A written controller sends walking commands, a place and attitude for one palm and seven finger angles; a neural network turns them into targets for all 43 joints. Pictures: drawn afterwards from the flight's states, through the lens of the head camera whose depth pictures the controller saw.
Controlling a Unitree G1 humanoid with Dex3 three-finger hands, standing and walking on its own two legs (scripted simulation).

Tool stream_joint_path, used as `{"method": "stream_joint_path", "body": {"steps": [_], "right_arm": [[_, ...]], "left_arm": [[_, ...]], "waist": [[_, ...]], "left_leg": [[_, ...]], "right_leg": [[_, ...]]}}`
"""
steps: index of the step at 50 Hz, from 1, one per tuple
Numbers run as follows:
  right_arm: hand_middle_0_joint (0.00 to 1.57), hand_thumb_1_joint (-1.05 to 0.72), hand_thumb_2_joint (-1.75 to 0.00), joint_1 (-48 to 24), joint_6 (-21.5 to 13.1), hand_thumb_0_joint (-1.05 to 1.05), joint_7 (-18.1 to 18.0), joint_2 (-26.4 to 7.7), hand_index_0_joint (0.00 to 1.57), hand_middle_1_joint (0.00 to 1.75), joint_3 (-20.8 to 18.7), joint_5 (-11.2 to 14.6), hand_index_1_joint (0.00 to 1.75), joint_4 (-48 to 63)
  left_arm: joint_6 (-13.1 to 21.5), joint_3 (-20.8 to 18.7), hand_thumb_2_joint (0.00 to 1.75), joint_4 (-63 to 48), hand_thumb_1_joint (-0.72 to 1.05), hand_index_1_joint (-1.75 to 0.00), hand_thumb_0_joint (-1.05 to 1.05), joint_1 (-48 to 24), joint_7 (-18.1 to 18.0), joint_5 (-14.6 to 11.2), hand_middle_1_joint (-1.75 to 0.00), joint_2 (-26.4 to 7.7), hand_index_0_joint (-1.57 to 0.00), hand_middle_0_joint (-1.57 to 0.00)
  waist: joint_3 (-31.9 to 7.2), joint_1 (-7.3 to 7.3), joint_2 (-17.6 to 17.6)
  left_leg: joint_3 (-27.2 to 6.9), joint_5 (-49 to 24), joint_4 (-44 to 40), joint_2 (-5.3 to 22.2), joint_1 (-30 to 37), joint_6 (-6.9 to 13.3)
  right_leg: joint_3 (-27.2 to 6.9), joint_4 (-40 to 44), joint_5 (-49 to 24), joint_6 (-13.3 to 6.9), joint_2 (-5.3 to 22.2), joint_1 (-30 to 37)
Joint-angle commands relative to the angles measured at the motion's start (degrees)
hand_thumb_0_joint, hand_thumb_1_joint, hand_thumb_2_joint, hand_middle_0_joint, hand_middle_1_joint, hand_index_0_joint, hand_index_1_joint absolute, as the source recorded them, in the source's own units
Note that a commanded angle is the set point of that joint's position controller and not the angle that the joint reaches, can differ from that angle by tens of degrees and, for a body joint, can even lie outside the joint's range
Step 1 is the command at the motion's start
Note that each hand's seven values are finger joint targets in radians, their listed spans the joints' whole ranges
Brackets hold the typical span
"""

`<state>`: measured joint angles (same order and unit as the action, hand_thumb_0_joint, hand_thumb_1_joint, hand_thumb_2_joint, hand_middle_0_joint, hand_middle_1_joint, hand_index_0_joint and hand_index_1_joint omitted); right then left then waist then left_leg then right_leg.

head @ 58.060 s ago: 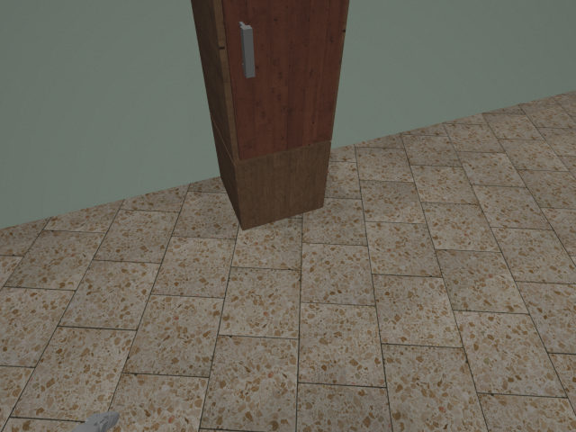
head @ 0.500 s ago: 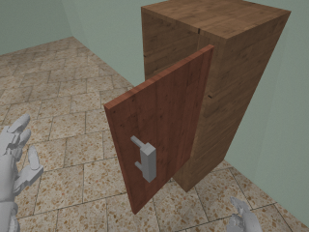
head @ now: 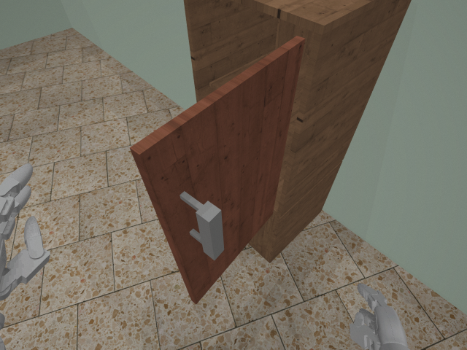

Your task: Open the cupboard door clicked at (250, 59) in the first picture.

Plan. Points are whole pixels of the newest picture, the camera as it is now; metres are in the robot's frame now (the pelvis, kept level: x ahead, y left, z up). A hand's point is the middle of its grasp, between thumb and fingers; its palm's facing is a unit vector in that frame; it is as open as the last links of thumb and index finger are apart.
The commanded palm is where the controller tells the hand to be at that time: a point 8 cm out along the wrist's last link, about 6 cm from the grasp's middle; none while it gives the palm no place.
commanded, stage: step back with the hand held close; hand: left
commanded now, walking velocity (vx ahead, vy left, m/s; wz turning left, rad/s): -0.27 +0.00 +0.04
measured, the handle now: (201, 225) +0.30 +0.08 +0.06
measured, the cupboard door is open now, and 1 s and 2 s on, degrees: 97 97 97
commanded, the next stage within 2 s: stop stepping back and stand still in 0.84 s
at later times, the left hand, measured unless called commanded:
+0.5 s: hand out of the picture +0.09 +0.28 +0.16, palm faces +0.50 -0.73 -0.47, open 7.4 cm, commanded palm +0.03 +0.32 +0.17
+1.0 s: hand out of the picture +0.01 +0.25 +0.17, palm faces +0.37 -0.80 -0.47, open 7.4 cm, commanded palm -0.06 +0.30 +0.17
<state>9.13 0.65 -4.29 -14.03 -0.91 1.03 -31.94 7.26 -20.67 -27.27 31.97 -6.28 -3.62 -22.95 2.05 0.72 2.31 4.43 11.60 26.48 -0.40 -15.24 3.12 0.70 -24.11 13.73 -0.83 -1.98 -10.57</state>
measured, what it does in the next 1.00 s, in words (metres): walks backwards: left foot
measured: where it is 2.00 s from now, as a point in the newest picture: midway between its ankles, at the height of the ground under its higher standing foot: outside the picture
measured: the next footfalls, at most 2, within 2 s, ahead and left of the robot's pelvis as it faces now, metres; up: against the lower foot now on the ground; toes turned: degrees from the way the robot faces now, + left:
left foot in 0.60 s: -0.02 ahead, +0.12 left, +0.00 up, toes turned +5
right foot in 1.02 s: -0.29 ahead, -0.10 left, +0.00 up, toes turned -2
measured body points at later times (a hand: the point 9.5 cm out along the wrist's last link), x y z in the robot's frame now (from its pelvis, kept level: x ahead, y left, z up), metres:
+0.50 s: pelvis -0.09 +0.01 -0.02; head -0.07 +0.02 +0.43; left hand +0.06 +0.32 +0.18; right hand +0.10 -0.21 -0.10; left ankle +0.02 +0.09 -0.73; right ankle -0.01 -0.10 -0.74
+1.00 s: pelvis -0.20 +0.00 -0.01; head -0.16 +0.02 +0.44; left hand -0.01 +0.29 +0.20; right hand -0.02 -0.21 -0.09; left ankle -0.05 +0.12 -0.74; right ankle -0.32 -0.10 -0.73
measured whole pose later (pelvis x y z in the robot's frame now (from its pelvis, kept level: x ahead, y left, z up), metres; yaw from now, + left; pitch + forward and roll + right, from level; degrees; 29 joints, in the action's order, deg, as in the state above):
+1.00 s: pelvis -0.20 +0.00 -0.01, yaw +0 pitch +5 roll -2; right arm 8.8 -7.3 -1.7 -7.9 1.1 -1.1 -34.3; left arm 10.8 -25.9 -35.6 31.3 -8.9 -4.8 -27.1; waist 0.5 -0.4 -1.0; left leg 3.6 -4.4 18.5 3.5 -27.6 0.8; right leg 3.0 -29.1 25.4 -0.7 -2.6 -7.5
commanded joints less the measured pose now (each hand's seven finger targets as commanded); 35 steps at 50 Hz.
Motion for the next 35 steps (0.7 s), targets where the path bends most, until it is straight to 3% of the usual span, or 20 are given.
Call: {"method": "stream_joint_path", "body": {"steps": [1, 2, 7, 13, 18, 20, 21, 23, 24, 25, 26, 27, 28, 29, 30, 31, 32, 33, 34, 35], "right_arm": [[0.2, -0.9, -0.9, -4.5, -2.0, 0.0, -0.8, -6.0, 0.2, 0.3, -2.3, 0.3, 0.3, 10.3], [0.2, -0.9, -0.9, -4.6, -2.1, 0.0, -0.9, -6.2, 0.2, 0.3, -2.4, 0.2, 0.3, 10.3], [0.2, -0.9, -0.9, -4.0, -3.1, 0.0, -0.7, -6.9, 0.2, 0.3, -2.4, 0.0, 0.3, 10.8], [0.2, -0.9, -0.9, -3.4, -4.9, 0.0, -0.8, -7.3, 0.2, 0.3, -2.5, -0.1, 0.3, 11.0], [0.2, -0.9, -0.9, -2.7, -6.4, 0.0, -0.8, -7.0, 0.2, 0.3, -2.7, -0.3, 0.3, 10.5], [0.2, -0.9, -0.9, -2.3, -6.8, 0.0, -0.6, -6.5, 0.2, 0.3, -2.9, -0.4, 0.3, 10.3], [0.2, -0.9, -0.9, -1.8, -6.9, 0.0, -0.5, -6.1, 0.2, 0.3, -2.9, -0.5, 0.3, 9.9], [0.2, -0.9, -0.9, -0.5, -6.7, 0.0, 0.0, -5.6, 0.2, 0.3, -3.1, -0.7, 0.3, 7.9], [0.2, -0.9, -0.9, -0.2, -6.4, 0.0, 0.3, -5.0, 0.2, 0.3, -2.8, -1.0, 0.3, 6.9], [0.2, -0.9, -0.9, -0.8, -6.2, 0.0, 0.4, -4.7, 0.2, 0.3, -2.5, -1.0, 0.3, 6.6], [0.2, -0.9, -0.9, -1.0, -6.0, 0.0, 0.5, -4.6, 0.2, 0.3, -2.4, -0.8, 0.3, 6.7], [0.2, -0.9, -0.9, -1.5, -5.9, 0.0, 0.3, -4.5, 0.2, 0.3, -2.1, -1.0, 0.3, 6.4], [0.2, -0.9, -0.9, -1.4, -5.7, 0.0, 0.0, -4.5, 0.2, 0.3, -1.8, -1.1, 0.3, 6.2], [0.2, -0.9, -0.9, -2.0, -5.9, 0.0, -0.4, -5.0, 0.2, 0.3, -1.4, -0.8, 0.3, 6.2], [0.2, -0.9, -0.9, -3.4, -6.6, 0.0, -0.9, -6.7, 0.2, 0.3, -1.7, -1.0, 0.3, 7.0], [0.2, -0.9, -0.9, -2.7, -7.8, 0.0, -1.0, -5.9, 0.2, 0.3, -1.9, -1.8, 0.3, 6.9], [0.2, -0.9, -0.9, -1.7, -8.8, 0.0, -1.1, -4.2, 0.2, 0.3, -2.2, -2.3, 0.3, 5.8], [0.2, -0.9, -0.9, -1.1, -9.6, 0.0, -0.2, -3.8, 0.2, 0.3, -2.4, -2.5, 0.3, 4.7], [0.2, -0.9, -0.9, -0.8, -9.6, 0.0, 0.4, -4.6, 0.2, 0.3, -3.1, -2.4, 0.3, 5.3], [0.2, -0.9, -0.9, -0.7, -9.8, 0.0, 0.8, -4.9, 0.2, 0.3, -3.5, -2.1, 0.3, 5.0]], "left_arm": [[4.0, -11.2, 0.9, -13.3, 0.9, -0.3, 0.0, 0.4, -2.1, -0.3, -0.3, -12.6, -0.2, -0.2], [4.1, -11.4, 0.9, -14.1, 0.9, -0.3, 0.0, 0.7, -2.2, -0.2, -0.3, -12.7, -0.2, -0.2], [4.7, -10.8, 0.9, -14.0, 0.9, -0.3, 0.0, 2.1, -2.5, 0.1, -0.3, -11.3, -0.2, -0.2], [6.0, -11.1, 0.9, -13.8, 0.9, -0.3, 0.0, -1.6, -2.9, 1.7, -0.3, -10.3, -0.2, -0.2], [7.0, -11.3, 0.9, -14.7, 0.9, -0.3, 0.0, -3.9, -3.0, 2.6, -0.3, -10.4, -0.2, -0.2], [7.3, -11.2, 0.9, -15.6, 0.9, -0.3, 0.0, -3.4, -3.0, 2.4, -0.3, -10.5, -0.2, -0.2], [7.5, -11.2, 0.9, -16.0, 0.9, -0.3, 0.0, -3.3, -3.2, 2.3, -0.3, -10.8, -0.2, -0.2], [8.0, -10.4, 0.9, -17.1, 0.9, -0.3, 0.0, -3.6, -3.7, 1.8, -0.3, -10.9, -0.2, -0.2], [8.0, -9.9, 0.9, -17.1, 0.9, -0.3, 0.0, -4.7, -4.1, 1.9, -0.3, -11.1, -0.2, -0.2], [7.8, -9.4, 0.9, -15.9, 0.9, -0.3, 0.0, -4.9, -4.3, 1.8, -0.3, -10.5, -0.2, -0.2], [7.5, -9.8, 0.9, -15.8, 0.9, -0.3, 0.0, -5.4, -4.3, 2.0, -0.3, -11.0, -0.2, -0.2], [7.3, -9.1, 0.9, -15.5, 0.9, -0.3, 0.0, -6.2, -4.2, 2.0, -0.3, -10.3, -0.2, -0.2], [7.2, -10.6, 0.9, -15.3, 0.9, -0.3, 0.0, -6.8, -4.4, 2.1, -0.3, -11.9, -0.2, -0.2], [7.5, -10.1, 0.9, -16.3, 0.9, -0.3, 0.0, -7.7, -4.3, 1.8, -0.3, -11.7, -0.2, -0.2], [8.3, -10.8, 0.9, -18.2, 0.9, -0.3, 0.0, -8.1, -4.5, 1.8, -0.3, -11.8, -0.2, -0.2], [9.0, -12.1, 0.9, -19.5, 0.9, -0.3, 0.0, -9.1, -4.9, 2.3, -0.3, -12.3, -0.2, -0.2], [9.3, -12.3, 0.9, -16.9, 0.9, -0.3, 0.0, -8.6, -5.0, 2.2, -0.3, -12.5, -0.2, -0.2], [9.7, -13.5, 0.9, -14.3, 0.9, -0.3, 0.0, -4.2, -4.6, 1.8, -0.3, -12.4, -0.2, -0.2], [9.5, -12.7, 0.9, -17.2, 0.9, -0.3, 0.0, -4.2, -4.2, 1.4, -0.3, -11.7, -0.2, -0.2], [9.3, -12.5, 0.9, -18.7, 0.9, -0.3, 0.0, -4.0, -4.1, 1.0, -0.3, -11.4, -0.2, -0.2]], "waist": [[-12.4, 0.43, -0.7], [-12.7, 0.51, 1.7], [-10.0, 0.56, 4.4], [-4.2, -0.05, 5.4], [-4.7, 0.05, 3.9], [-5.3, -0.22, 0.5], [-4.8, -0.54, -2.4], [-5.9, -1.29, -9.8], [-6.0, -1.51, -12.2], [-6.2, -1.38, -13.2], [-6.5, -1.31, -14.4], [-4.9, -1.74, -10.8], [-3.5, -1.85, -8.2], [-2.2, -1.91, -1.1], [-1.8, -0.98, 12.0], [-4.4, -0.7, 19.5], [-4.2, -1.12, 16.2], [-9.5, -0.94, 12.2], [-9.0, -0.97, 9.1], [-9.9, -1.01, 5.5]], "left_leg": [[-7.3, -20.3, -0.9, 6.4, 5.9, -0.4], [-7.9, -20.0, -1.5, 6.6, 4.7, -0.3], [-11.0, -8.6, -6.0, 8.9, -3.8, 0.8], [-15.3, 24.4, -13.7, 11.2, -22.2, 2.9], [-15.2, 29.0, -13.2, 10.9, -24.7, 2.7], [-12.6, 26.6, -7.8, 8.0, -19.6, 1.4], [-10.5, 23.6, -2.5, 5.5, -14.9, 0.3], [-7.1, 13.3, 17.0, 1.0, -0.4, -2.5], [-5.9, 11.3, 24.7, 0.2, 2.0, -2.9], [-6.5, 12.5, 27.6, 0.6, 1.0, -2.8], [-6.5, 12.6, 26.0, 1.2, 0.5, -2.5], [-6.7, 11.4, 20.8, 1.9, 1.4, -2.4], [-6.2, 9.2, 10.9, 2.1, 1.7, -2.5], [-7.5, 7.2, -0.3, 3.0, 0.8, -2.0], [-18.1, 5.0, -9.5, 11.6, -6.8, 1.3], [-26.3, -1.8, -12.8, 19.6, -11.0, 4.9], [-26.6, -10.2, -11.9, 21.6, -8.8, 7.2], [-25.3, -2.1, -13.0, 22.5, -9.2, 6.7], [-24.1, -5.7, -10.7, 21.2, -7.8, 7.2], [-20.7, -10.9, -8.4, 19.9, -3.3, 7.1]], "right_leg": [[-4.8, -1.2, -23.4, 0.7, 5.8, 1.3], [-4.7, -2.0, -22.1, 0.6, 5.6, 2.1], [-3.7, -5.4, -11.0, 0.8, 3.4, 3.4], [-3.4, -10.7, 0.3, 0.8, 1.7, 9.0], [-3.1, -12.0, 5.2, 0.2, 1.1, 9.0], [-7.0, -6.2, 9.9, -1.3, 3.0, 2.8], [-10.7, -0.9, 13.9, -2.6, 5.3, -3.8], [-21.1, 9.4, 18.7, -7.4, 14.8, -20.2], [-22.8, 11.3, 15.2, -8.6, 18.6, -23.3], [-20.7, 10.5, 9.8, -8.7, 19.5, -22.3], [-18.0, 8.7, 4.8, -7.9, 18.8, -20.6], [-15.8, 6.6, 1.3, -6.8, 17.3, -20.9], [-12.5, 3.3, -0.6, -4.5, 14.1, -19.7], [-9.2, -3.1, -0.1, -2.0, 9.9, -18.6], [-5.0, -14.6, 2.2, 0.8, 3.1, -14.1], [-2.2, -28.3, 11.5, 1.7, -0.8, -10.7], [-4.4, -37.3, 15.9, 1.3, -1.0, -14.3], [-6.4, -44.0, 16.7, 1.2, -0.9, -11.8], [-6.4, -44.3, 16.2, 1.1, -1.2, -13.4], [-5.9, -43.3, 14.7, 1.5, -0.7, -15.2]]}}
